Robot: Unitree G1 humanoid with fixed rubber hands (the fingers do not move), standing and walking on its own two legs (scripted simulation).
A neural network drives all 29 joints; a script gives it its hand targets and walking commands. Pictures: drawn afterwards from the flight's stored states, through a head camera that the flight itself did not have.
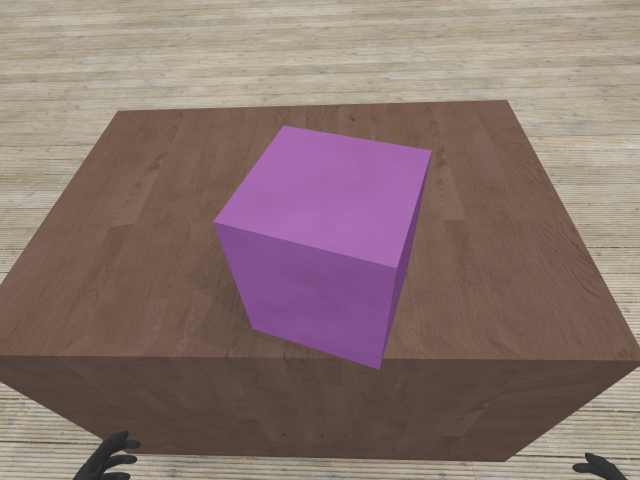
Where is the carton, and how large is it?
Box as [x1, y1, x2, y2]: [213, 126, 431, 369]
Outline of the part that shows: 283,126 213,221 251,325 255,329 379,369 407,268 431,151 301,128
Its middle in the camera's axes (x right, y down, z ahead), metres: +0.02 +0.01 +0.57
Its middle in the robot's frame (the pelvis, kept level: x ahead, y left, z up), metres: +0.43 +0.01 +0.04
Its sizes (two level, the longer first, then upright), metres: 0.210 0.200 0.250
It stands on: a pedestal, 0.67 m high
